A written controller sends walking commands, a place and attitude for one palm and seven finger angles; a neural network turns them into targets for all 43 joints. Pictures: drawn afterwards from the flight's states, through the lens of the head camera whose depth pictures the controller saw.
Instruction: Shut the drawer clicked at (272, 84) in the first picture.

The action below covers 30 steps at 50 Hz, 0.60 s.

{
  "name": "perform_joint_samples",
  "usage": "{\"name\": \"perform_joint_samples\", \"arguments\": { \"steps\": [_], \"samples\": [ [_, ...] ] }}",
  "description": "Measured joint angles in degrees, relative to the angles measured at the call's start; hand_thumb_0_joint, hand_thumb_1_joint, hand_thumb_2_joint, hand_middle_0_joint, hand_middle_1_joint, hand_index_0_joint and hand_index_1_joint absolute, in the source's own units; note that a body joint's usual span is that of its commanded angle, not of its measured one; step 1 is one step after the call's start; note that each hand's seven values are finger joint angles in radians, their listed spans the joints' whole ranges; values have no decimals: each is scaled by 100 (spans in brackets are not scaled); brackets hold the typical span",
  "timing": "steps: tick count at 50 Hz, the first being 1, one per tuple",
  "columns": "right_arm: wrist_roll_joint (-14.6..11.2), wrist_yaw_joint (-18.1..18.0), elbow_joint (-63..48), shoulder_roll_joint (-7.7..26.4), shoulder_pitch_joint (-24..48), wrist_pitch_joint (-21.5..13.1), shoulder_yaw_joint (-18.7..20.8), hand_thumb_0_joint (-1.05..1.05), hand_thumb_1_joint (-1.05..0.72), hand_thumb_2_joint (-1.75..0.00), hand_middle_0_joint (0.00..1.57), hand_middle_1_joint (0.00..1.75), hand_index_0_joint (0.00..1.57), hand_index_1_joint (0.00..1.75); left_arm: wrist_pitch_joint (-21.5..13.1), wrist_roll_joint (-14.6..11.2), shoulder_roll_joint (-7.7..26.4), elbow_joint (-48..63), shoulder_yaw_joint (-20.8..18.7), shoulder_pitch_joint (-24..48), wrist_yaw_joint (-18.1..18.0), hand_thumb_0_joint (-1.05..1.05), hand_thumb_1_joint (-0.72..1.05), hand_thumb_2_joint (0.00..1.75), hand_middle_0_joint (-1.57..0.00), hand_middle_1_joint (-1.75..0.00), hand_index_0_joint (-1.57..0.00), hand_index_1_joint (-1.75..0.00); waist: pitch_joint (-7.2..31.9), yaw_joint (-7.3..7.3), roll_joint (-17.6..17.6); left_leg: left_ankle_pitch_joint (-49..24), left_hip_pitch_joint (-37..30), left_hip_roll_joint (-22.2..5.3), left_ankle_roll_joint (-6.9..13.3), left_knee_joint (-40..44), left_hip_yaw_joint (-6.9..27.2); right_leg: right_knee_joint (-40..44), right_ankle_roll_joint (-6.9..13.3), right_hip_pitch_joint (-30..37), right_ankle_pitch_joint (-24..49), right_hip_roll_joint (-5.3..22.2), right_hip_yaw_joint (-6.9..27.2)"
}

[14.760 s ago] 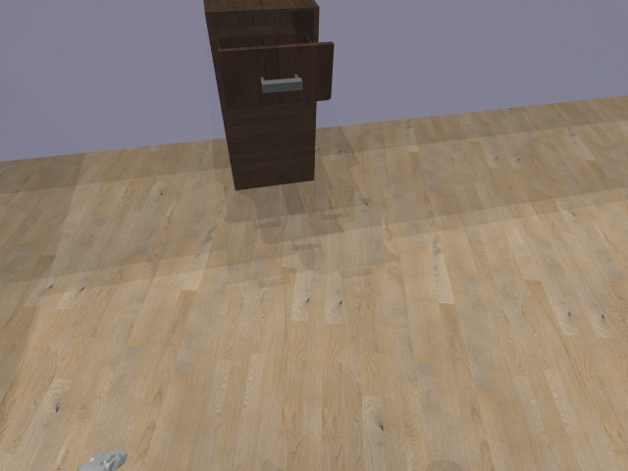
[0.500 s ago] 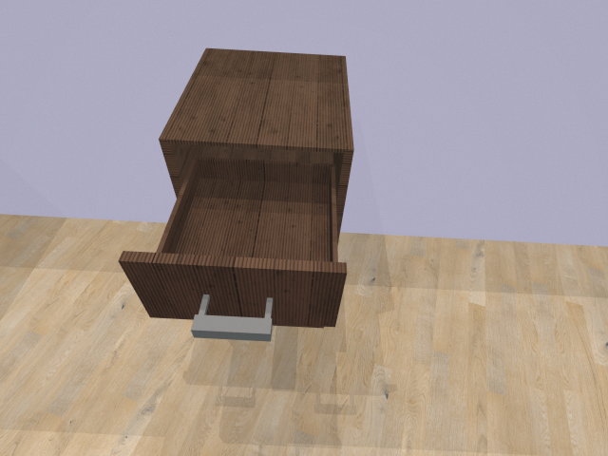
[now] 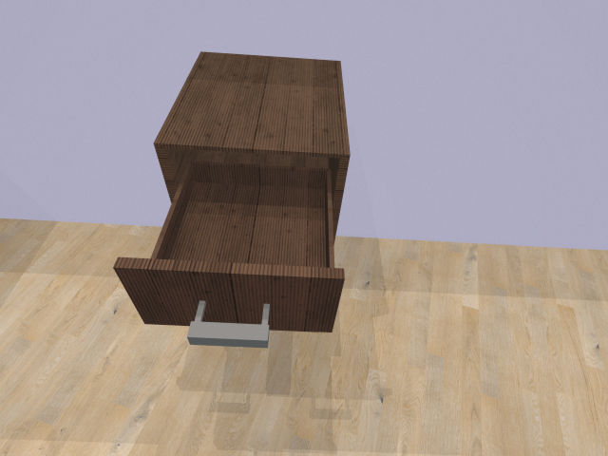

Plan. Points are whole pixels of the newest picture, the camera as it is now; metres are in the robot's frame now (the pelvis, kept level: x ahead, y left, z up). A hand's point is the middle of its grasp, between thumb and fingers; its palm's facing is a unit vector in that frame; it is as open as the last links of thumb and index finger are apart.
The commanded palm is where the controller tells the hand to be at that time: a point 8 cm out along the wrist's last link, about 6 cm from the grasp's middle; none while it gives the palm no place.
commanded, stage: look again from close up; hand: left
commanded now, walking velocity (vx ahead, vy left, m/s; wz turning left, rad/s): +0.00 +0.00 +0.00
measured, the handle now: (231, 321) +0.34 +0.14 -0.08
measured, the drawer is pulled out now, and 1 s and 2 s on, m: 0.30 0.30 0.30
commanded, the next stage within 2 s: raise the hand and make a fist in 0.08 s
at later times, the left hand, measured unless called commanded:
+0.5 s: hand (217, 401) +0.18 +0.12 +0.01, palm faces -0.02 -1.00 +0.07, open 6.5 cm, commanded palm +0.09 +0.19 -0.05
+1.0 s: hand (245, 428) +0.17 +0.09 -0.05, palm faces -0.07 -1.00 +0.02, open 3.9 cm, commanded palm +0.12 +0.18 -0.02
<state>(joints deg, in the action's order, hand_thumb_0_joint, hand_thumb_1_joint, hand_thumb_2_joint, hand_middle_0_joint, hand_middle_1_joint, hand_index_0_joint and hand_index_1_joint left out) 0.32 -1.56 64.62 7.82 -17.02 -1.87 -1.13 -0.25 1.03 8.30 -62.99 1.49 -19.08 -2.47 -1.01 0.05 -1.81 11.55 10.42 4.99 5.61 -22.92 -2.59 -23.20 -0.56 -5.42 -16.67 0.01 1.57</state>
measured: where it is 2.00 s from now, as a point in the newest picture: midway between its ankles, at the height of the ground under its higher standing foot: outside the picture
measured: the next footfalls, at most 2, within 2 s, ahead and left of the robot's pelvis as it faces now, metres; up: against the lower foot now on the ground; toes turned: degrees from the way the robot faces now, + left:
none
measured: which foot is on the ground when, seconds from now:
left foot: down 0.00-1.00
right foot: down 0.00-1.00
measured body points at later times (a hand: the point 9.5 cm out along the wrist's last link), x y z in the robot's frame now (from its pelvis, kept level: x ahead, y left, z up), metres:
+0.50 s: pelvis -0.03 -0.02 -0.05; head -0.04 -0.01 +0.40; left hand +0.18 +0.17 +0.01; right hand +0.14 -0.28 -0.10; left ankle +0.01 +0.05 -0.74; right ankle -0.02 -0.10 -0.74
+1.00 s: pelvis -0.03 -0.06 -0.08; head +0.02 -0.07 +0.36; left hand +0.17 +0.14 -0.04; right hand +0.14 -0.26 -0.17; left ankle +0.01 +0.05 -0.74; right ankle -0.02 -0.11 -0.74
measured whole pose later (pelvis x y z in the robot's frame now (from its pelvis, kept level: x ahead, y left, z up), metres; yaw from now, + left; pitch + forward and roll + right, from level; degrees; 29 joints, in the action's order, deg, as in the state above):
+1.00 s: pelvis -0.03 -0.06 -0.08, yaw +1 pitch +12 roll +0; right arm -2.7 -3.0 29.6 10.0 -14.2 -6.3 -3.7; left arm -11.1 -13.6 11.2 5.9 -0.6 -27.3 11.6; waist 7.5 1.3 1.8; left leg 27.0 47.5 1.1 0.9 -62.7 -0.2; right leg -62.3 5.8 -43.7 -30.8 -4.1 -6.1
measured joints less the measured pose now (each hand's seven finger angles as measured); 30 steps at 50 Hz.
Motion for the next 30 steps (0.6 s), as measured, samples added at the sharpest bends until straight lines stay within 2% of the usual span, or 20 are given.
{"name": "perform_joint_samples", "arguments": {
  "steps": [10, 11, 12, 13, 15, 18, 21, 24, 25, 27, 30],
  "samples": [
    [-3, 12, 18, -18, -63, 19, -10, 1, -91, -90, 20, 30, 20, 30, -16, 20, 26, -45, -5, -12, -35, 0, 90, 89, -20, -30, -19, -29, -22, 35, 58, -5, 63, -1, 6, -49, 16, 2, -15, -28, 12, 0, -22],
    [-57, 21, -273, 5, -161, -10, -20, 1, -91, -89, 20, 30, 20, 30, 327, -191, 25, 878, -66, -299, -29, 1, 90, 89, -20, -30, -20, -30, -31, 85, 66, 20, 161, 7, -1, -149, 44, -90, -15, -114, -12, 6, -59],
    [-83, -51, -533, 47, -290, -239, -49, 1, -92, -89, 20, 30, 20, 30, 440, -304, 62, 1992, -126, -645, -121, 1, 91, 89, -20, -31, -20, -30, -24, 58, 35, 26, 203, 35, -12, -174, 22, -335, 48, -266, -91, 38, -73],
    [-107, -103, -699, 101, -395, -559, -53, 2, -92, -89, 20, 30, 20, 30, 345, -384, 160, 2908, -152, -902, -285, 2, 93, 89, -21, -31, -21, -30, 37, 10, 0, 18, 235, 67, -34, -164, -26, -635, 106, -455, -235, 74, -85],
    [-162, -102, -1002, 260, -455, -1021, -25, 2, -93, -89, 20, 30, 20, 30, 133, -593, 328, 4192, -147, -1075, -519, 3, 95, 89, -22, -32, -22, -31, 196, 28, -4, 2, 338, 152, -57, -202, -84, -1081, 159, -811, -396, 131, -172],
    [-153, -68, -1571, 601, -279, -1363, 43, 2, -93, -89, 20, 30, 20, 30, -385, -806, 334, 5294, -163, -706, -457, 3, 95, 89, -25, -35, -24, -35, 320, 237, 201, 185, 772, 215, -31, -802, -29, -1336, 218, -1181, -276, 123, -321],
    [-79, 15, -2030, 819, 63, -1398, 152, 2, -92, -89, 20, 30, 20, 30, -1306, -1003, 106, 5562, -264, -221, -29, 2, 94, 89, -28, -40, -28, -39, 708, 351, 421, 514, 1562, 76, -102, -1633, 10, -1878, 217, -1830, -473, 8, -411],
    [-72, 154, -2501, 726, 425, -1329, 263, 2, -92, -89, 20, 30, 20, 30, -2365, -1319, -96, 5731, -311, -197, 799, 1, 93, 89, -33, -45, -33, -45, 990, 317, 213, 827, 2325, -106, -144, -2426, -83, -2589, 313, -2590, -730, -148, -370],
    [-74, 208, -2700, 695, 513, -1290, 293, 2, -92, -89, 20, 30, 20, 30, -2617, -1361, -151, 5780, -287, -301, 1068, 1, 93, 89, -35, -47, -35, -46, 1014, 305, 124, 920, 2516, -156, -135, -2663, -89, -2801, 356, -2775, -808, -193, -381],
    [-107, 270, -3121, 674, 651, -1170, 335, 2, -91, -90, 20, 30, 20, 30, -2780, -1288, -205, 5843, -216, -628, 1393, 1, 92, 89, -39, -51, -39, -50, 1010, 259, -23, 1098, 2826, -224, -158, -3081, -69, -3176, 430, -3065, -965, -250, -429],
    [-133, 254, -3674, 726, 826, -924, 364, 2, -91, -90, 20, 30, 20, 30, -2412, -1072, -109, 5886, -113, -1207, 1356, 1, 91, 89, -45, -57, -45, -57, 963, 123, -115, 1284, 3229, -259, -230, -3567, 20, -3620, 512, -3423, -1167, -273, -551]
  ]
}}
